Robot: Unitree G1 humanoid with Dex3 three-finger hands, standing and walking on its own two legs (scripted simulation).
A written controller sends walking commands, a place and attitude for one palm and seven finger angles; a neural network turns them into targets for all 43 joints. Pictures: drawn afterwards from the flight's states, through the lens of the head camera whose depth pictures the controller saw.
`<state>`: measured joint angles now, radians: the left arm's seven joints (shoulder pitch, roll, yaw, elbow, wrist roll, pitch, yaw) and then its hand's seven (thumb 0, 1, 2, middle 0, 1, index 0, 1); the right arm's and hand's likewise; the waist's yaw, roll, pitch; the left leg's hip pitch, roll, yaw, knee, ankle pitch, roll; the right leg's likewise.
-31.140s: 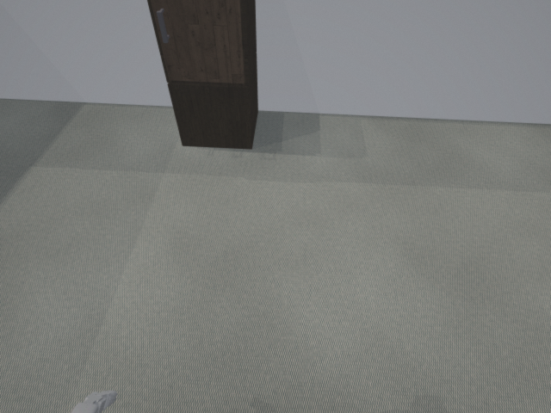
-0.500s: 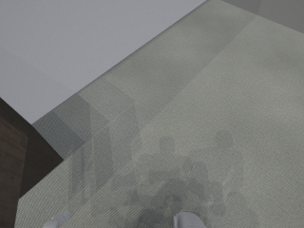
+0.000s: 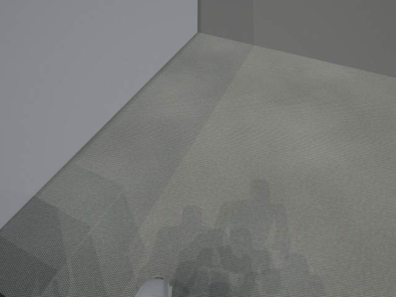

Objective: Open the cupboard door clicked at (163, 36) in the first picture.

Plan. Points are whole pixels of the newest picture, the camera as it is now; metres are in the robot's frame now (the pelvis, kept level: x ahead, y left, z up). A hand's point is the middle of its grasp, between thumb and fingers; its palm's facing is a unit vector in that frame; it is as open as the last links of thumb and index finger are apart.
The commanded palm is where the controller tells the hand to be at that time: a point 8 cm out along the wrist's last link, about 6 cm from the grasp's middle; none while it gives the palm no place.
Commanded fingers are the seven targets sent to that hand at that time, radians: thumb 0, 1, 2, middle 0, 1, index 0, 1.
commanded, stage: walk to a spot facing it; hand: left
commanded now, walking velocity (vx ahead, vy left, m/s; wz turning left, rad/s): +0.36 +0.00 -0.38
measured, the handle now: out of the picture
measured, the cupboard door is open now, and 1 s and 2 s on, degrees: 53 53 53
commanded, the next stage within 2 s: turn to face it in 0.84 s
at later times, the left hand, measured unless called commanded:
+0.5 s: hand (160, 197) +0.40 +0.14 -0.16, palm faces -0.30 -0.94 -0.18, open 7.4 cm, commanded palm none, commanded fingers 0.00 0.90 0.90 -0.20 -0.30 -0.20 -0.30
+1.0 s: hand (206, 184) +0.45 +0.01 -0.16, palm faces -0.24 -0.95 -0.21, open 7.3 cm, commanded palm none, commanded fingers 0.00 0.90 0.90 -0.20 -0.30 -0.20 -0.30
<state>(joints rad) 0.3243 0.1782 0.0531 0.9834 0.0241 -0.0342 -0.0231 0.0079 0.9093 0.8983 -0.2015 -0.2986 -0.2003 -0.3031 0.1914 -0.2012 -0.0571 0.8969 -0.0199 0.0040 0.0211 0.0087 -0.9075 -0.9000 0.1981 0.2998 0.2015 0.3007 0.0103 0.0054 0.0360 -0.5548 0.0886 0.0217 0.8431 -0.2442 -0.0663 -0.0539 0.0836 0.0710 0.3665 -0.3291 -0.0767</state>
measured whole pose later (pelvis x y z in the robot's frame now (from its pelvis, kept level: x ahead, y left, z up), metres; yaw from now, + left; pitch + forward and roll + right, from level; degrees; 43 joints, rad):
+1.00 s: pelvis +0.43 -0.16 +0.00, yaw -19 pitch +0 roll +3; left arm 0.40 0.10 0.02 1.11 0.01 -0.08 0.02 0.00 0.92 0.90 -0.20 -0.30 -0.19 -0.30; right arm 0.17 -0.17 -0.05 1.02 0.00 0.01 0.00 0.00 -0.92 -0.90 0.20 0.30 0.20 0.30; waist 0.01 0.02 0.01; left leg -0.62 0.07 0.05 0.96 -0.15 -0.02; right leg 0.02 0.11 -0.11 0.25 -0.29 -0.13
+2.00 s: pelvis +0.64 -0.33 -0.02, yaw +17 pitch +2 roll +0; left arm 0.26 0.24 0.06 0.92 0.02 0.02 0.01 0.01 0.90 0.90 -0.20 -0.30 -0.20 -0.30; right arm 0.05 -0.25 -0.06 0.85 -0.02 0.04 0.04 0.01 -0.91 -0.90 0.20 0.30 0.20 0.30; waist 0.02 -0.05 0.11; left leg -0.36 0.01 0.12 0.64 -0.29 0.02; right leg -0.28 -0.17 -0.31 0.76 -0.47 0.04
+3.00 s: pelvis +0.67 -0.39 -0.02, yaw +51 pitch +1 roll +1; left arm 0.25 0.26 0.07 0.94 0.02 0.05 0.01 0.01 0.90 0.90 -0.20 -0.30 -0.20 -0.30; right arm 0.06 -0.23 -0.06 0.88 -0.02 0.04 0.03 0.01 -0.91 -0.90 0.20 0.30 0.20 0.30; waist 0.03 -0.06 0.11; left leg -0.31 0.00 0.09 0.64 -0.33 0.02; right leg -0.34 -0.17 -0.25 0.86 -0.52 0.04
